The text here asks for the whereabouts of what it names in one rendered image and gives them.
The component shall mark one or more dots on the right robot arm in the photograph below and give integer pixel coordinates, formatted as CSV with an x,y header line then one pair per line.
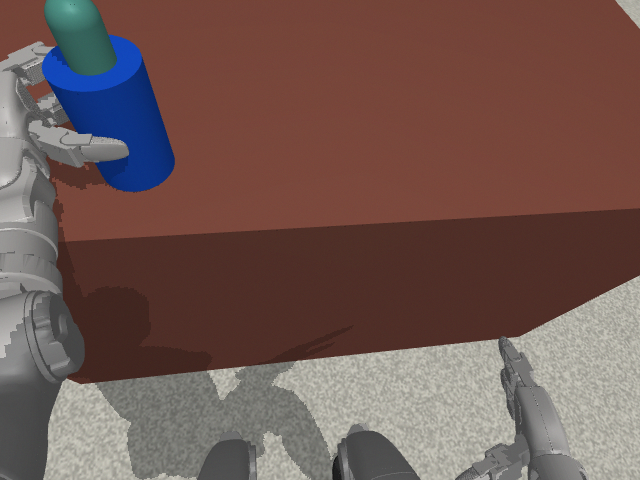
x,y
556,467

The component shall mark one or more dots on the right robot hand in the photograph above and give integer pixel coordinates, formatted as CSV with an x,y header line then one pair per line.
x,y
539,430

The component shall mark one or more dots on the left robot hand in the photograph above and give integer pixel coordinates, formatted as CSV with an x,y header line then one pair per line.
x,y
21,117

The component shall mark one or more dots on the bottle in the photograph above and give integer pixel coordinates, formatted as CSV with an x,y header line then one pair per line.
x,y
103,86

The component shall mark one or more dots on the left robot arm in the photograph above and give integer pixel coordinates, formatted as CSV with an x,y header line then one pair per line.
x,y
40,345

